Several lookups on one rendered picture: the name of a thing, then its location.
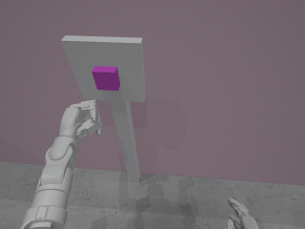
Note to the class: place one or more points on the robot left hand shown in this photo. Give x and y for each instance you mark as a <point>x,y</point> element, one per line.
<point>75,126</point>

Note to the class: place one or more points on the left robot forearm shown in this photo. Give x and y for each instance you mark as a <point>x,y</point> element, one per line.
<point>48,208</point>

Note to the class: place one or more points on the panel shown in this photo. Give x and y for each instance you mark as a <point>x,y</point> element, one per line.
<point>125,53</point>

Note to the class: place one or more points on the button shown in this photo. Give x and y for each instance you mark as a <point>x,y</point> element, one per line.
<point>106,78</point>

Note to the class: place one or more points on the robot right hand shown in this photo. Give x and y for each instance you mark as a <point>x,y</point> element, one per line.
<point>244,220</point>

